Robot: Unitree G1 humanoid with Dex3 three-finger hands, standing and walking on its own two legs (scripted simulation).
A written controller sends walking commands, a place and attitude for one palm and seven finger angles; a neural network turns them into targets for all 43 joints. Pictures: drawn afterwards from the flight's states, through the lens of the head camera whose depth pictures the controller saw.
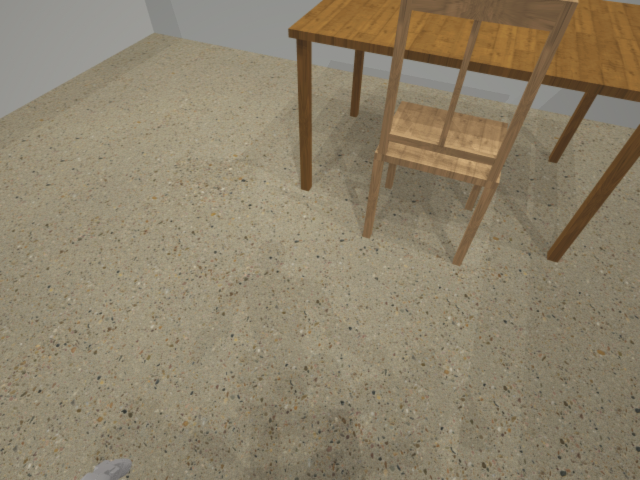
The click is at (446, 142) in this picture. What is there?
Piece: chair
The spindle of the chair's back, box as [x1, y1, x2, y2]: [438, 20, 481, 146]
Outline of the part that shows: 481,21 474,20 439,140 439,145 443,146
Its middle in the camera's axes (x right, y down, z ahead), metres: +0.39 -0.42 +1.10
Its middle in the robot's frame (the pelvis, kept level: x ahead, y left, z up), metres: +1.12 -0.34 -0.06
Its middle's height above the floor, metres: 0.71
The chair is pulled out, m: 0.00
